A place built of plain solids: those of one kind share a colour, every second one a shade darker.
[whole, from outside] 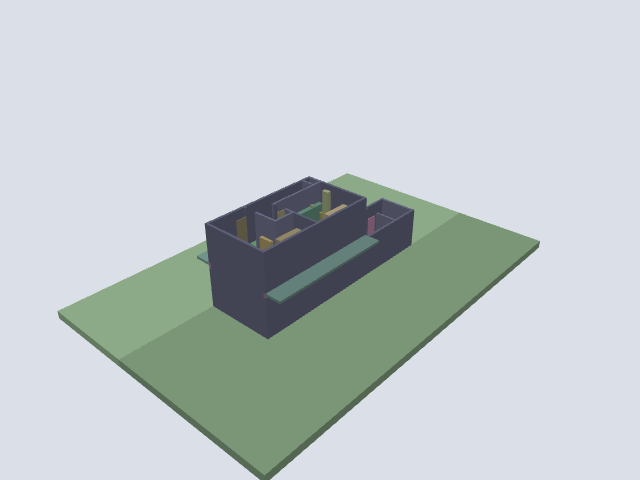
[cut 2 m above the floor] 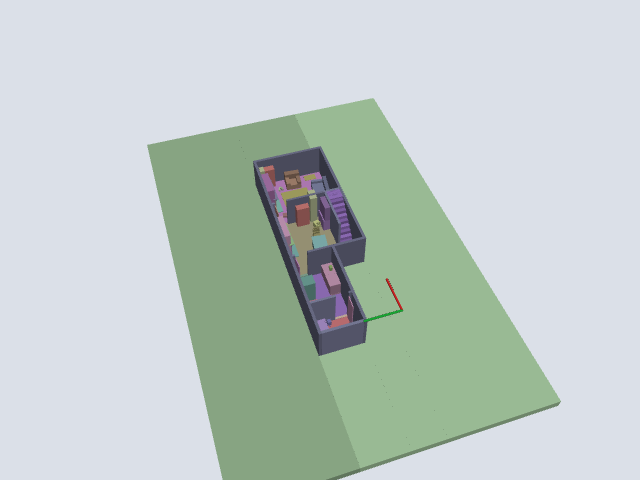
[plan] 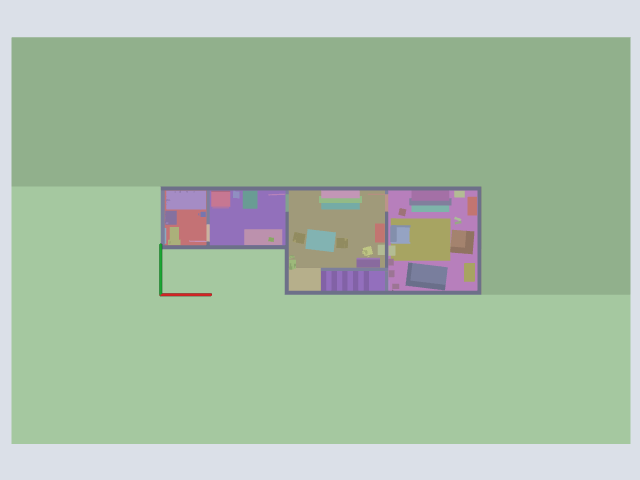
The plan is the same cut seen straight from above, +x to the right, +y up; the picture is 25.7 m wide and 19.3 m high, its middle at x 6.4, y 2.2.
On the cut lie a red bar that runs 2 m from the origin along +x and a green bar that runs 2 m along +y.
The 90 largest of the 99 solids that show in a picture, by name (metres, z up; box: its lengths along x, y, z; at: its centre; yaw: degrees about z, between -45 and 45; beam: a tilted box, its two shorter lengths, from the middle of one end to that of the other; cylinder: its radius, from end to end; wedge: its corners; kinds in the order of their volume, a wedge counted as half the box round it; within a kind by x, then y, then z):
{
 "under_1": {"box": [6.0, 2.53, 0.5], "at": [-3.0, 3.09, -0.33]},
 "under_2": {"box": [10.98, 1.83, 0.5], "at": [-0.51, 0.91, -0.33]},
 "under_3": {"box": [24.89, 6.0, 0.5], "at": [6.44, -3.0, -0.33]},
 "under_4": {"box": [24.89, 6.0, 0.5], "at": [6.44, 7.35, -0.33]},
 "under_5": {"box": [6.0, 4.36, 0.5], "at": [15.89, 2.18, -0.33]},
 "wall_1": {"box": [0.16, 2.21, 2.77], "at": [0.08, 3.09, 1.08]},
 "wall_2": {"box": [0.13, 0.15, 2.77], "at": [1.9, 2.06, 1.08]},
 "wall_3": {"box": [0.13, 1.36, 2.77], "at": [1.9, 3.52, 1.08]},
 "wall_4": {"box": [5.14, 0.16, 2.77], "at": [2.57, 1.91, 1.08]},
 "wall_5": {"box": [0.16, 0.79, 2.36], "at": [5.06, 0.56, 3.95]},
 "wall_6": {"box": [0.16, 1.67, 2.77], "at": [5.06, 0.99, 1.08]},
 "wall_7": {"box": [0.16, 3.12, 2.36], "at": [5.06, 2.64, 3.95]},
 "wall_8": {"box": [0.13, 1.35, 2.77], "at": [5.08, 2.66, 1.08]},
 "wall_9": {"box": [0.13, 0.79, 2.36], "at": [5.68, 0.56, 3.95]},
 "wall_10": {"box": [12.89, 0.16, 2.77], "at": [6.44, 4.27, 1.08]},
 "wall_11": {"box": [4.03, 0.13, 2.36], "at": [7.0, 1.01, 3.95]},
 "wall_12": {"box": [2.71, 0.13, 2.77], "at": [7.79, 1.01, 1.08]},
 "wall_13": {"box": [7.91, 0.16, 5.43], "at": [8.94, 0.08, 2.42]},
 "wall_14": {"box": [7.91, 0.16, 2.36], "at": [8.94, 4.27, 3.95]},
 "wall_15": {"box": [0.13, 0.15, 2.36], "at": [8.95, 1.16, 3.95]},
 "wall_16": {"box": [0.13, 1.64, 2.36], "at": [8.95, 3.38, 3.95]},
 "wall_17": {"box": [0.13, 0.79, 2.77], "at": [9.08, 0.56, 1.08]},
 "wall_18": {"box": [0.13, 2.26, 2.77], "at": [9.08, 2.21, 1.08]},
 "wall_19": {"box": [1.46, 0.13, 2.36], "at": [9.61, 2.5, 3.95]},
 "wall_20": {"box": [0.13, 0.15, 2.36], "at": [10.28, 0.23, 3.95]},
 "wall_21": {"box": [0.13, 1.42, 2.36], "at": [10.28, 1.72, 3.95]},
 "wall_22": {"box": [0.16, 4.04, 5.43], "at": [12.81, 2.18, 2.42]},
 "under_foot_1": {"box": [12.89, 2.53, 0.5], "at": [6.44, 3.09, -0.46]},
 "stair_1": {"box": [2.58, 0.79, 0.51], "at": [7.72, 0.56, -0.04]},
 "stair_2": {"box": [2.37, 0.79, 0.73], "at": [7.83, 0.56, 0.06]},
 "stair_3": {"box": [2.15, 0.79, 0.94], "at": [7.94, 0.56, 0.17]},
 "stair_4": {"box": [1.94, 0.79, 1.15], "at": [8.05, 0.56, 0.28]},
 "stair_5": {"box": [1.72, 0.79, 1.36], "at": [8.15, 0.56, 0.38]},
 "stair_6": {"box": [1.5, 0.79, 1.58], "at": [8.26, 0.56, 0.49]},
 "stair_7": {"box": [1.29, 0.79, 1.79], "at": [8.37, 0.56, 0.6]},
 "stair_8": {"box": [1.07, 0.79, 2.0], "at": [8.48, 0.56, 0.7]},
 "stair_9": {"box": [0.86, 0.79, 2.22], "at": [8.58, 0.56, 0.81]},
 "stair_10": {"box": [0.65, 0.79, 2.43], "at": [8.69, 0.56, 0.91]},
 "stair_11": {"box": [0.21, 0.79, 2.85], "at": [8.91, 0.56, 1.13]},
 "floor_front_1": {"box": [3.59, 4.04, 0.63], "at": [10.94, 2.18, -0.32]},
 "floor_back_1": {"box": [1.29, 0.92, 0.63], "at": [5.79, 0.62, -0.32]},
 "floor_back_2": {"box": [3.87, 3.12, 0.63], "at": [7.08, 2.64, -0.32]},
 "floor_kitchen_1": {"box": [3.05, 2.21, 0.5], "at": [3.49, 3.09, -0.38]},
 "upper_floor_next_1": {"box": [7.91, 1.0, 0.16], "at": [8.94, -0.5, 2.69]},
 "upper_floor_next_2": {"box": [7.91, 1.0, 0.16], "at": [8.94, 4.85, 2.69]},
 "fixture_breast_bedroom_1": {"box": [1.55, 0.33, 2.41], "at": [7.23, 4.03, 3.92]},
 "fixture_breast_bedroom_2": {"box": [1.52, 0.35, 2.41], "at": [10.84, 4.02, 3.92]},
 "floor_bath_1": {"box": [1.68, 2.21, 0.5], "at": [1.0, 3.09, -0.38]},
 "fixture_breast_front_1": {"box": [1.52, 0.42, 2.52], "at": [10.84, 3.98, 1.21]},
 "fixture_breast_back_1": {"box": [1.55, 0.32, 2.52], "at": [7.23, 4.03, 1.21]},
 "billy_1": {"box": [0.28, 0.42, 2.02], "at": [5.29, 1.65, 3.78]},
 "billy_2": {"box": [0.28, 0.42, 2.02], "at": [8.86, 1.8, 1.01]},
 "billy_3": {"box": [0.28, 0.42, 2.02], "at": [9.29, 1.77, 1.01]},
 "billy_4": {"box": [0.42, 0.28, 2.02], "at": [12.01, 4.04, 1.01]},
 "flat_shelf_1": {"box": [0.39, 0.76, 1.46], "at": [8.81, 2.48, 0.73]},
 "flat_shelf_2": {"box": [0.39, 0.76, 1.46], "at": [12.52, 3.56, 0.73]},
 "bookcase_1": {"box": [2.14, 0.31, 1.15], "at": [6.4, 1.25, 3.34]},
 "fridge_flat_1": {"box": [0.6, 0.73, 1.66], "at": [3.59, 3.82, 0.7]},
 "sofa_1": {"box": [0.17, 0.92, 0.18], "at": [9.98, 0.83, 0.54], "yaw": -6.9},
 "sofa_2": {"box": [1.6, 0.23, 0.39], "at": [10.65, 0.38, 0.65], "yaw": -6.9},
 "sofa_3": {"box": [1.6, 0.93, 0.34], "at": [10.69, 0.74, 0.28], "yaw": -6.9},
 "sofa_4": {"box": [0.17, 0.92, 0.18], "at": [11.4, 0.66, 0.54], "yaw": -6.9},
 "china_cabinet_1": {"box": [0.95, 0.33, 1.07], "at": [8.34, 1.25, 1.36]},
 "china_cabinet_2": {"box": [0.95, 0.4, 0.83], "at": [8.34, 1.29, 0.41]},
 "bathtub_1": {"box": [1.6, 0.76, 0.44], "at": [1.02, 3.8, 0.09]},
 "armchair_club_1": {"box": [0.87, 0.24, 0.18], "at": [12.07, 1.78, 0.51], "yaw": -4.5},
 "armchair_club_2": {"box": [0.9, 0.92, 0.35], "at": [12.12, 2.12, 0.24], "yaw": -4.5},
 "armchair_club_3": {"box": [0.87, 0.24, 0.18], "at": [12.13, 2.46, 0.51], "yaw": -4.5},
 "armchair_club_4": {"box": [0.33, 0.92, 0.38], "at": [12.41, 2.1, 0.61], "yaw": -4.5},
 "range_flat_1": {"box": [0.76, 0.65, 0.94], "at": [2.41, 3.86, 0.34]},
 "counter_run_1": {"box": [0.77, 0.61, 0.78], "at": [3.74, 2.3, 0.36]},
 "rug_1": {"box": [2.4, 1.7, 0.08], "at": [10.44, 2.22, -0.03], "yaw": -0.2},
 "rug_2": {"box": [0.45, 0.75, 0.08], "at": [12.41, 0.9, -0.03], "yaw": 0.3},
 "leaning_mirror_1": {"box": [0.2, 0.85, 1.13], "at": [10.44, 1.93, 3.33]},
 "armchair_frame_1": {"box": [0.26, 0.62, 0.41], "at": [9.35, 2.42, 0.61], "yaw": -0.4},
 "armchair_frame_2": {"box": [0.74, 0.63, 0.18], "at": [9.63, 2.42, 0.32], "yaw": -0.4},
 "leaf_bedroom_door_1": {"box": [0.7, 0.05, 1.87], "at": [8.53, 1.25, 3.7], "yaw": -3.0},
 "leaf_bedroom_door_2": {"box": [0.7, 0.05, 1.87], "at": [10.69, 0.32, 3.7], "yaw": 1.0},
 "leaf_kitchen_door_1": {"box": [0.7, 0.05, 2.0], "at": [4.66, 4.03, 0.87], "yaw": 2.0},
 "fixture_hearth_back_1": {"box": [1.55, 0.45, 0.1], "at": [7.23, 3.65, 0.0]},
 "leaf_bath_door_1": {"box": [0.7, 0.05, 1.87], "at": [1.49, 2.15, 0.8], "yaw": -1.0},
 "fixture_hearth_front_1": {"box": [1.52, 0.45, 0.1], "at": [10.84, 3.55, 0.0]},
 "floor_gap_back_door_1": {"box": [0.13, 0.7, 0.63], "at": [9.08, 3.69, -0.32]},
 "floor_gap_kitchen_door_1": {"box": [0.13, 0.7, 0.63], "at": [5.08, 3.69, -0.32]},
 "pedestal_basin_1": {"box": [0.46, 0.57, 0.2], "at": [0.41, 3.09, 0.64]},
 "wc_1": {"box": [0.51, 0.21, 0.45], "at": [0.54, 2.1, 0.42]},
 "bin_bag_1": {"box": [0.34, 0.34, 0.33], "at": [8.33, 1.76, 0.17], "yaw": 15.0},
 "book_pile_1": {"box": [0.23, 0.29, 0.47], "at": [9.28, 0.85, 0.23]},
 "kitchen_table_1": {"box": [1.15, 0.8, 0.028], "at": [6.42, 2.17, 0.74], "yaw": -6.8},
 "fixture_breast_back_shelf_1": {"box": [1.73, 0.29, 0.04], "at": [7.23, 3.83, 1.26]}
}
